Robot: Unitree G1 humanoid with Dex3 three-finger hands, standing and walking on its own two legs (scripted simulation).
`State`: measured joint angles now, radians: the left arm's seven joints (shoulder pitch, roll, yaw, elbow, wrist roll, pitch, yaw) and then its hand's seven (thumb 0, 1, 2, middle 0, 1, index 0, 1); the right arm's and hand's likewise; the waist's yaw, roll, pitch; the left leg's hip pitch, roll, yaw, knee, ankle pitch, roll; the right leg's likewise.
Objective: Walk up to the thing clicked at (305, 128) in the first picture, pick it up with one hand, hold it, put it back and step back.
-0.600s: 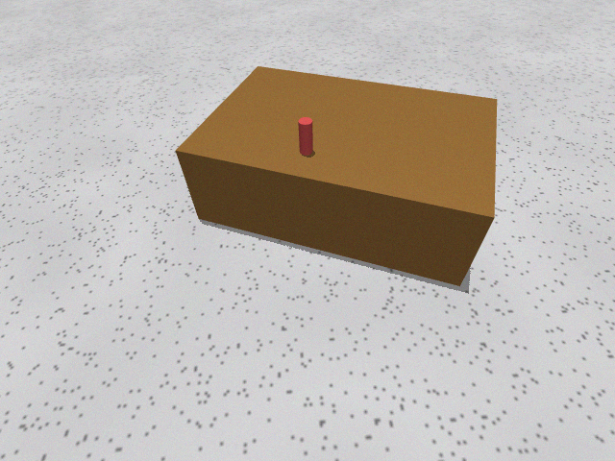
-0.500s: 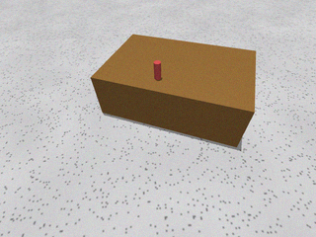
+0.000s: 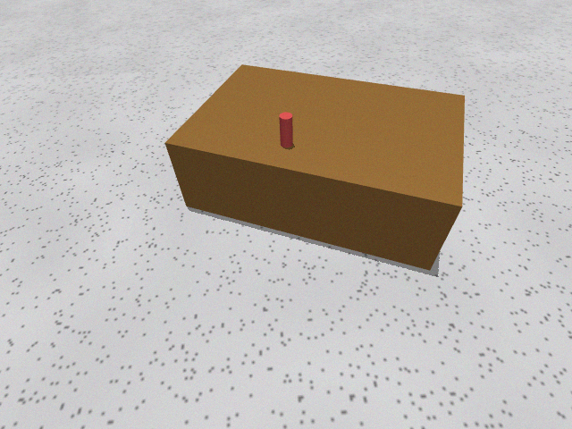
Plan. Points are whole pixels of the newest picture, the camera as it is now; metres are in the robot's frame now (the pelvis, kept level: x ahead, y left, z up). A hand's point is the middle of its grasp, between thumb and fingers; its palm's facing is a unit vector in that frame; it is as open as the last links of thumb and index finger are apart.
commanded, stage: stand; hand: left
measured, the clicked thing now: (286, 130) +1.25 +0.04 -0.33
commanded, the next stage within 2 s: walk up in 0.52 s
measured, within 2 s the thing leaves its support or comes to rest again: neither
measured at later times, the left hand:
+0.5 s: hand out of the picture +0.07 +0.25 -0.16, palm faces -0.02 -0.94 -0.34, open 7.4 cm
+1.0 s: hand (177, 427) +0.17 +0.20 -0.14, palm faces -0.12 -0.90 -0.41, open 7.4 cm
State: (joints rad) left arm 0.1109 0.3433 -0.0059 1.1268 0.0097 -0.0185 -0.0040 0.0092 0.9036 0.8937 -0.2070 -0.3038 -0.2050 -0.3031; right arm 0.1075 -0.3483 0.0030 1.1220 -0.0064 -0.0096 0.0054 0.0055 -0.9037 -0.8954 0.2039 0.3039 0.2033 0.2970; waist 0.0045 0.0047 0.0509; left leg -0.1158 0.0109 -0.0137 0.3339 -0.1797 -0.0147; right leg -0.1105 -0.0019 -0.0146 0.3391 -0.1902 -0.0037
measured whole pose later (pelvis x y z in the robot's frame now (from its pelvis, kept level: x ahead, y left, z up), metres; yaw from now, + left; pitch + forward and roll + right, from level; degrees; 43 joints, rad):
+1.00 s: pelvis +0.11 -0.08 -0.01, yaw -10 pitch -4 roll +0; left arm 0.34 0.38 0.07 0.95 0.01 -0.06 -0.05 0.01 0.90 0.89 -0.21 -0.30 -0.21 -0.30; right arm 0.22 -0.45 -0.08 0.96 -0.03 0.00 0.06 0.01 -0.91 -0.90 0.20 0.30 0.20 0.30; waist 0.03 0.08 0.07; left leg -0.41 0.06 0.02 1.05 -0.37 0.02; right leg -0.18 0.02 -0.02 0.53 -0.28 -0.04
